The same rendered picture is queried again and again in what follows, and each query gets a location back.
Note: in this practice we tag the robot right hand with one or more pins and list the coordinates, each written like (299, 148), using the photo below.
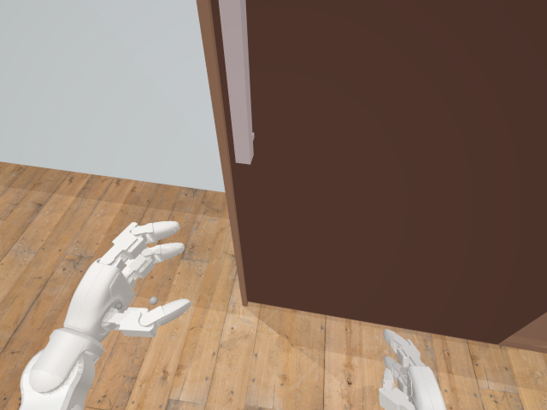
(418, 387)

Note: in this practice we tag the wardrobe door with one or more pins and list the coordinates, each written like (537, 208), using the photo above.
(535, 330)
(399, 174)

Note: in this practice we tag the handle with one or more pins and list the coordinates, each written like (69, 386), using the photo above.
(235, 44)

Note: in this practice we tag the robot left hand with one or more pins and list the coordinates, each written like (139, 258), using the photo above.
(106, 282)

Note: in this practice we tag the robot left forearm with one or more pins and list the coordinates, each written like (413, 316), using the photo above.
(59, 376)

